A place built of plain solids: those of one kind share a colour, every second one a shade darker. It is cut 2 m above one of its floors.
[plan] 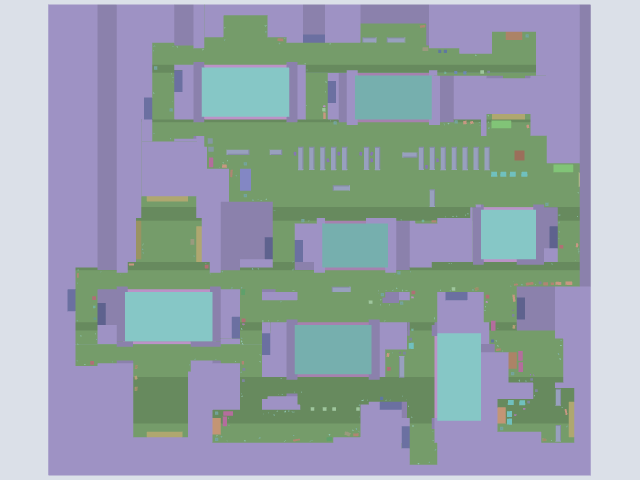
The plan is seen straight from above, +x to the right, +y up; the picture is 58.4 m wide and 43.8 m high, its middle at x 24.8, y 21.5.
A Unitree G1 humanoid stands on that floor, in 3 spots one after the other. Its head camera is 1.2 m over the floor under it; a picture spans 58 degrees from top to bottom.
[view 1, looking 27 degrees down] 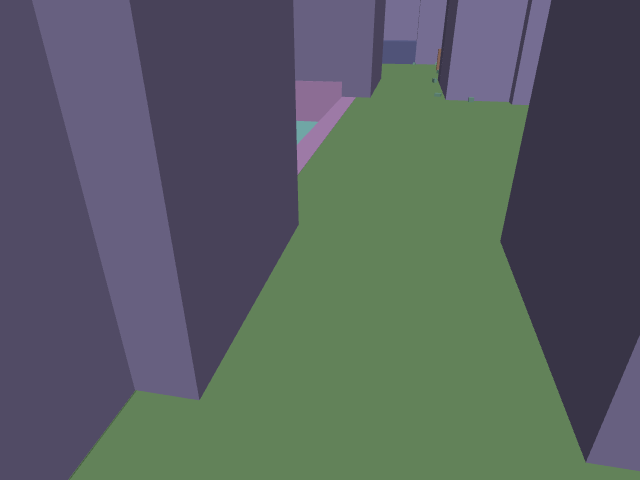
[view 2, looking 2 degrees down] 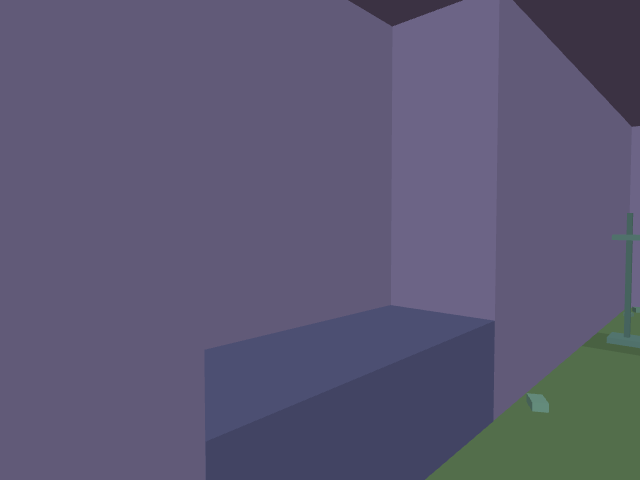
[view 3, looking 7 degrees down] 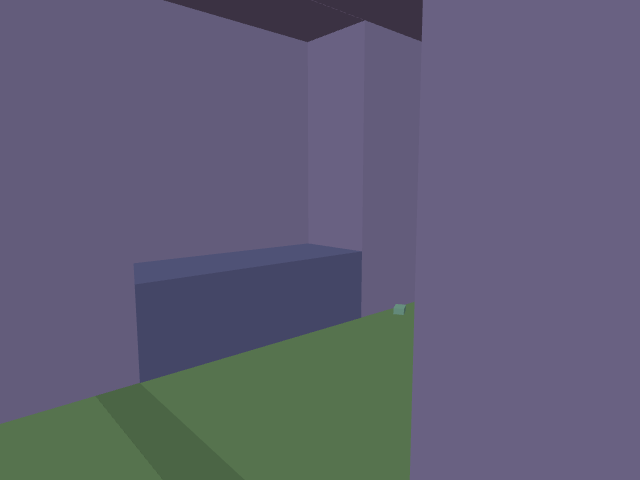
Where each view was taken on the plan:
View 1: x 5.25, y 11.12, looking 11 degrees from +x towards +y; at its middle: floor_strip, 2.64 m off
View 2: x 10.50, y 31.88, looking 133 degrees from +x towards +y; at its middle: wall_rock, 2.57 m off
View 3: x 12.12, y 31.62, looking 138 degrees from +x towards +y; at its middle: wall_rock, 4.33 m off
